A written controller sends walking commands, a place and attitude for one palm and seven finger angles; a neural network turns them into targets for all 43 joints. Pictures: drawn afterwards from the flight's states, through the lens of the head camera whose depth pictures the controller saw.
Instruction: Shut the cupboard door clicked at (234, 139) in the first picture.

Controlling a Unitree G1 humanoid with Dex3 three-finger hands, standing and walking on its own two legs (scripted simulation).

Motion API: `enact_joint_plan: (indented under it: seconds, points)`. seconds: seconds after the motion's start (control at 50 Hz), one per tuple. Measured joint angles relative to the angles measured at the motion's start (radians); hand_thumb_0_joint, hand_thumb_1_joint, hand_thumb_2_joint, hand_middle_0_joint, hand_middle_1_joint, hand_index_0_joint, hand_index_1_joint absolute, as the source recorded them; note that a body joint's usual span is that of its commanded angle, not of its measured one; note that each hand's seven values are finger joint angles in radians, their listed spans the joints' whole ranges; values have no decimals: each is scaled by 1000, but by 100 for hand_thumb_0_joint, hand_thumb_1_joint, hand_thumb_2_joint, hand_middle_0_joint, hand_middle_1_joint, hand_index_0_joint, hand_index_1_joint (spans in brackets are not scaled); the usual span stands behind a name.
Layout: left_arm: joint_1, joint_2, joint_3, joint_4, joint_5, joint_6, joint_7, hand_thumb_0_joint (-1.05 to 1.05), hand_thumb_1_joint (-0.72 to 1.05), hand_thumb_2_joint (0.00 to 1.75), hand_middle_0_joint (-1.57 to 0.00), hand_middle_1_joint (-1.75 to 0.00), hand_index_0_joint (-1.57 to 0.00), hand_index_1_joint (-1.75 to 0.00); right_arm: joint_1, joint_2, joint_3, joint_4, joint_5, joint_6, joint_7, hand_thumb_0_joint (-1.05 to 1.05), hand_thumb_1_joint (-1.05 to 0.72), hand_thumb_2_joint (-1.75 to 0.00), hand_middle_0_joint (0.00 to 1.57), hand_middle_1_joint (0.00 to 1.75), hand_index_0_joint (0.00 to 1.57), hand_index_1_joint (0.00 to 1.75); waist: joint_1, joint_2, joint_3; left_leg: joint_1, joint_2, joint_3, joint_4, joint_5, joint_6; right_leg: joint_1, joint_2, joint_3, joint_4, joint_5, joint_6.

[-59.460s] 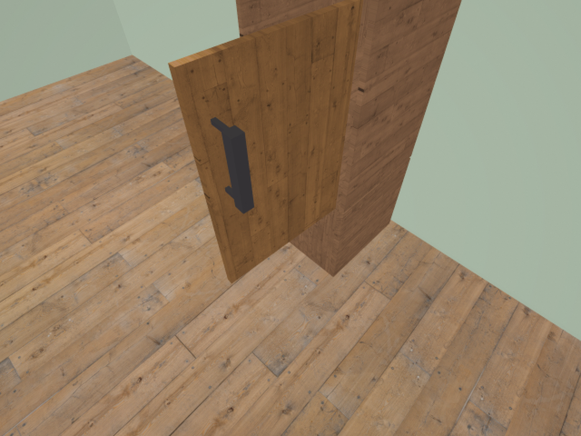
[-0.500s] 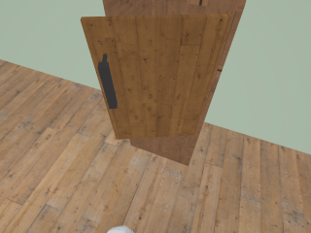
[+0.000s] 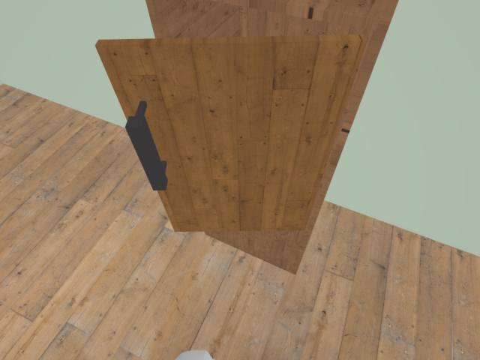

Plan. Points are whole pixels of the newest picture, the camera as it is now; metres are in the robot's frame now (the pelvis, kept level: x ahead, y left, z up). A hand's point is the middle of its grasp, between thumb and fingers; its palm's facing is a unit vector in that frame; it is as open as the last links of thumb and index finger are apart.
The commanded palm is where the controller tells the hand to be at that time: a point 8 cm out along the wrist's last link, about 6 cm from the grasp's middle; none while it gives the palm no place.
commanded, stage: come to a stop and stand still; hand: left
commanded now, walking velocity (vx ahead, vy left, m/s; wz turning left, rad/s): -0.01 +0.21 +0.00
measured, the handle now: (151, 148) +0.46 +0.21 +0.07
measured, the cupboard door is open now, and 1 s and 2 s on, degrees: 26 26 26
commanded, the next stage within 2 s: look again from close up in 0.78 s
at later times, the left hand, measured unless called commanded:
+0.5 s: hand out of the picture +0.00 +0.27 -0.16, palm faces +0.02 -0.96 -0.28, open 7.4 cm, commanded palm none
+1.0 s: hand out of the picture +0.02 +0.24 -0.16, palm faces -0.04 -0.97 -0.24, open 7.4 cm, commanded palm none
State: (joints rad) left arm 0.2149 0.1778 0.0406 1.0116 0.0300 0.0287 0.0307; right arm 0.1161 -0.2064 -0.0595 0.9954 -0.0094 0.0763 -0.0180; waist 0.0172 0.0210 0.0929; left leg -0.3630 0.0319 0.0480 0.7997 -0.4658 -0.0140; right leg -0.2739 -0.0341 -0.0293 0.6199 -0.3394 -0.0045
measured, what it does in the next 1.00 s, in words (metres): steps on the spot: left foot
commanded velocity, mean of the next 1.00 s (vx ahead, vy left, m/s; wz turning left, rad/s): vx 0.00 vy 0.02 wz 0.00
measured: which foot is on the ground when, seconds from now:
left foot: up 0.00-0.30, down 0.32-1.00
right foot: down 0.00-1.00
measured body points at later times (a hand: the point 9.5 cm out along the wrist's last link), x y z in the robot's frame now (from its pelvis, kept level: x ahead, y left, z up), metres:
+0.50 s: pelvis -0.03 +0.06 +0.00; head -0.02 +0.05 +0.45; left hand +0.00 +0.32 -0.14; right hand +0.04 -0.17 -0.15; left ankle -0.05 +0.15 -0.73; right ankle +0.00 -0.11 -0.73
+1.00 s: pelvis -0.01 +0.05 +0.01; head +0.01 +0.03 +0.46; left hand +0.02 +0.29 -0.14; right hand +0.00 -0.18 -0.15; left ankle -0.04 +0.15 -0.73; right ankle +0.00 -0.12 -0.73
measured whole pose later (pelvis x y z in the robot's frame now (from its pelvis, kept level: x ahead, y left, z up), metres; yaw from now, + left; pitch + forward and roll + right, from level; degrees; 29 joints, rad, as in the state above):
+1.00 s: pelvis -0.01 +0.05 +0.01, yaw -2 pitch -1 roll +1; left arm 0.23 0.17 -0.01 1.08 0.01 0.01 0.03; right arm 0.26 -0.20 0.00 1.06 -0.01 -0.01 -0.02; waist -0.01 0.02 0.06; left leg -0.14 -0.02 0.10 0.45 -0.30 0.03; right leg -0.25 -0.08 0.08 0.51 -0.24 0.07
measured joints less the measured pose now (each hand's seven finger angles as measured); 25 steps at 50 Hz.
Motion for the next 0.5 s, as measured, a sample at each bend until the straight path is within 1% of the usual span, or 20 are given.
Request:
enact_joint_plan:
  seconds: [0.04,0.06,0.12,0.16,0.2,0.24,0.26,0.28,0.3,0.32,0.34,0.36,0.42,0.44,0.46,0.5]
  points:
    - [-5,-4,-3,-3,0,-5,2,0,91,90,-20,-29,-20,-30,-4,-20,-6,1,0,5,0,0,-91,-90,21,30,20,30,0,3,5,-33,-29,-29,142,-35,-7,6,-1,4,-28,24,-2]
    - [-7,-6,-4,-5,-1,-7,3,0,91,90,-20,-29,-20,-30,-4,-28,-6,1,0,5,1,1,-91,-90,20,30,20,30,0,2,6,-40,-38,-35,186,-38,-13,9,-2,6,-44,35,-5]
    - [-9,-6,-4,-11,-2,-12,8,0,91,90,-21,-29,-20,-30,4,-44,-4,0,-1,3,4,1,-91,-90,20,30,20,30,1,-8,2,-38,-52,-42,221,-31,-30,19,-9,11,-94,67,-4]
    - [-10,-2,-3,-16,-1,-16,9,0,91,90,-21,-29,-20,-30,10,-47,0,-1,0,3,6,1,-91,-90,20,30,20,30,4,-19,-2,-21,-52,-42,184,-29,-37,22,-17,12,-118,83,0]
    - [-10,5,-1,-19,0,-16,9,0,91,90,-21,-29,-20,-30,14,-46,5,-2,2,1,8,1,-91,-90,20,30,20,30,8,-32,-6,6,-47,-40,110,-27,-40,22,-26,13,-132,96,7]
    - [-8,15,1,-18,2,-14,8,0,91,90,-21,-29,-20,-30,17,-40,11,-5,4,-3,11,1,-91,-90,20,30,20,30,12,-45,-10,42,-40,-36,4,-4,-38,18,-34,15,-136,104,15]
    - [-7,21,2,-15,1,-12,7,0,91,90,-21,-29,-20,-30,19,-36,14,-6,5,-8,11,1,-91,-90,20,30,20,30,12,-51,-12,67,-36,-32,-68,28,-36,14,-37,16,-131,104,21]
    - [-4,27,2,-11,-1,-9,6,0,91,90,-21,-30,-20,-30,23,-31,17,-8,5,-15,12,1,-91,-90,20,30,20,30,10,-57,-15,100,-32,-27,-156,84,-33,8,-39,17,-120,101,29]
    - [1,27,-3,-6,-5,-11,13,0,91,90,-21,-30,-20,-30,33,-34,20,-19,5,-24,15,1,-91,-90,20,30,20,30,4,-46,-22,127,-16,-18,-224,137,-30,0,-33,11,-104,95,37]
    - [9,24,-12,-6,-9,-11,19,0,91,90,-21,-30,-20,-30,48,-41,18,-36,2,-35,16,1,-91,-90,20,30,20,30,-6,-23,-32,141,0,-17,-260,158,-13,-14,-25,0,-75,83,46]
    - [10,27,-16,-5,-11,-8,22,0,91,90,-21,-30,-20,-30,58,-37,17,-46,-1,-41,13,1,-91,-90,20,30,20,30,-9,-24,-32,132,-7,-12,-234,140,8,-23,-35,1,-45,68,52]
    - [15,29,-18,-7,-11,-4,23,0,91,90,-21,-30,-20,-30,69,-31,20,-56,-7,-44,12,1,-91,-90,20,30,20,30,-5,-28,-34,126,-16,-3,-205,121,22,-28,-43,11,-25,57,46]
    - [30,33,-28,-13,-10,12,16,0,91,90,-21,-29,-20,-30,104,-7,38,-84,-12,-52,12,1,-91,-90,20,30,20,30,-1,-17,-44,132,-32,17,-181,100,45,-28,-47,43,3,7,10]
    - [34,34,-30,-15,-10,14,12,0,91,90,-21,-29,-20,-30,112,2,45,-88,-12,-52,13,1,-91,-90,20,30,20,30,-1,-12,-47,135,-37,22,-184,103,50,-27,-47,55,0,10,4]
    - [38,36,-32,-16,-10,13,8,0,91,90,-21,-29,-20,-30,117,11,52,-90,-12,-52,14,1,-91,-90,20,30,20,30,-1,-8,-47,138,-43,27,-188,107,55,-25,-47,68,-8,32,2]
    - [46,37,-36,-15,-11,7,2,0,91,90,-21,-29,-20,-30,122,18,47,-89,-8,-55,6,0,-93,-90,20,30,20,30,-2,-1,-49,146,-55,38,-203,116,63,-21,-52,89,-23,68,13]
